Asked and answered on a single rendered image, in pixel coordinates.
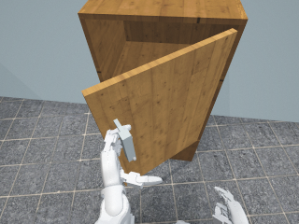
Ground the robot right hand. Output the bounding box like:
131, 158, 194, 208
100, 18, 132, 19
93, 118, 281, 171
212, 187, 249, 224

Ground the left robot forearm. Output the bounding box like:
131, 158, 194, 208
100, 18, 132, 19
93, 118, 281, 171
94, 184, 131, 224

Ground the robot left thigh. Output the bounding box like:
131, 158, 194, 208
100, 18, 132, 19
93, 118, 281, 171
124, 213, 135, 224

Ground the handle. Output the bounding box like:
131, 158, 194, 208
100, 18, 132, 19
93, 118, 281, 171
113, 119, 136, 162

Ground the robot left hand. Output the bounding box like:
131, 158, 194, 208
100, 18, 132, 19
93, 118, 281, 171
100, 124, 163, 189

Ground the cupboard door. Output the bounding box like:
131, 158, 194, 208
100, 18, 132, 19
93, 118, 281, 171
81, 28, 238, 186

